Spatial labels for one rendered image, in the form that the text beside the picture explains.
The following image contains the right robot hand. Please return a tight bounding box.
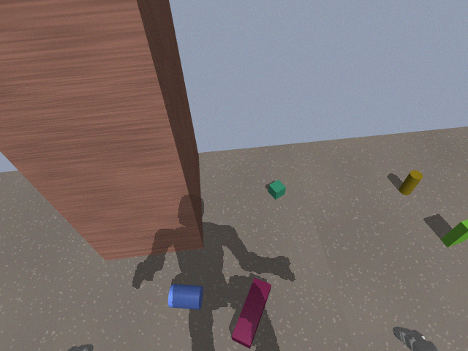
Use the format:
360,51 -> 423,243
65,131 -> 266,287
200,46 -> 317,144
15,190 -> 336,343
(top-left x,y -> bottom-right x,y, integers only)
393,327 -> 439,351

